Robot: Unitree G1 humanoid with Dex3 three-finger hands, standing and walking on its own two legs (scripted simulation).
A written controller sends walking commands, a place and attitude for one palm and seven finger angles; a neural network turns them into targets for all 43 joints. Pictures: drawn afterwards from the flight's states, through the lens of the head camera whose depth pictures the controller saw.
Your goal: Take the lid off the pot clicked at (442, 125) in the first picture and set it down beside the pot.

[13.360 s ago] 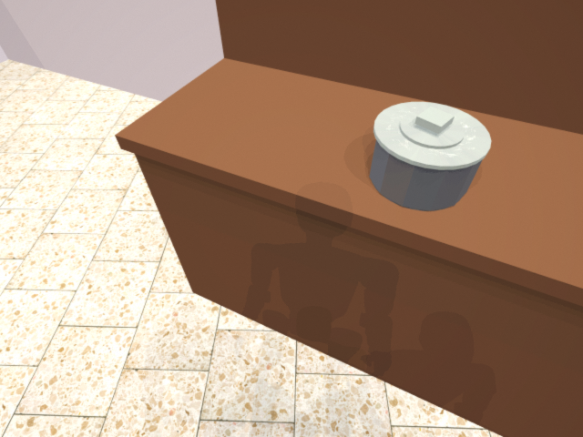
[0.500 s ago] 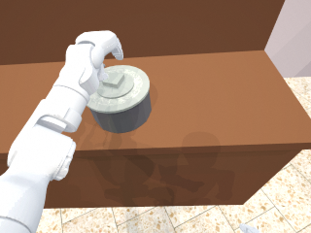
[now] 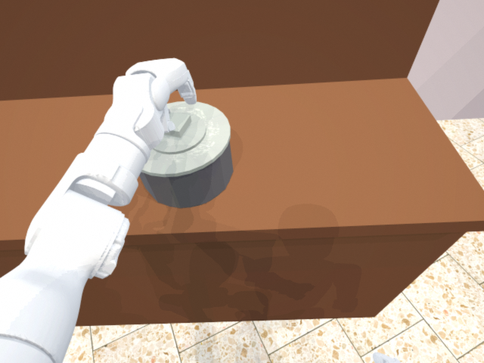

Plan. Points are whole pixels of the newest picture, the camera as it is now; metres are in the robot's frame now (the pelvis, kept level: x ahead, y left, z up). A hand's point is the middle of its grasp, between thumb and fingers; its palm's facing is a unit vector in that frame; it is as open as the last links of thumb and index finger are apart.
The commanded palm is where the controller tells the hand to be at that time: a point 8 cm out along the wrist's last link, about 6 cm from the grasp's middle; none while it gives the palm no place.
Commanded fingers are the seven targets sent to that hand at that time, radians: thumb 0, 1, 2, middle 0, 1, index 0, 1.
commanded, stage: lower the open fingers around the knob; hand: left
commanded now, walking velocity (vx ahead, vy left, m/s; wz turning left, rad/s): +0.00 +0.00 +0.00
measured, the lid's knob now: (174, 124) +0.51 +0.11 +0.13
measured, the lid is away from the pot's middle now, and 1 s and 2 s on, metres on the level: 0.00 0.00 0.00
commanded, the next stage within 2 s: close the fingers and squeeze the knob in 1.22 s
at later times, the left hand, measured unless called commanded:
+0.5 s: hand (170, 125) +0.47 +0.11 +0.16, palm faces -0.33 -0.03 -0.94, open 10.5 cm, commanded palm +0.47 +0.11 +0.21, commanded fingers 0.00 -0.37 1.58 -0.84 -0.08 -0.84 -0.08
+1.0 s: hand (171, 122) +0.48 +0.11 +0.16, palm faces -0.35 -0.04 -0.94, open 10.2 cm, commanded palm +0.47 +0.11 +0.20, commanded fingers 0.00 -0.37 1.58 -0.84 -0.08 -0.84 -0.08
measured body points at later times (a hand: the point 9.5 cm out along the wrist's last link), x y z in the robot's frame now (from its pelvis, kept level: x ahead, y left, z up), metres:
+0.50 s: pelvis +0.00 -0.01 +0.00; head +0.03 -0.04 +0.45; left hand +0.48 +0.11 +0.21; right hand +0.09 -0.27 -0.13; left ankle -0.02 +0.07 -0.74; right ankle -0.01 -0.13 -0.74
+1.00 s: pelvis +0.00 -0.01 +0.00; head +0.03 -0.03 +0.45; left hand +0.49 +0.11 +0.21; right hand +0.05 -0.27 -0.14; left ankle -0.02 +0.07 -0.74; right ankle -0.01 -0.13 -0.74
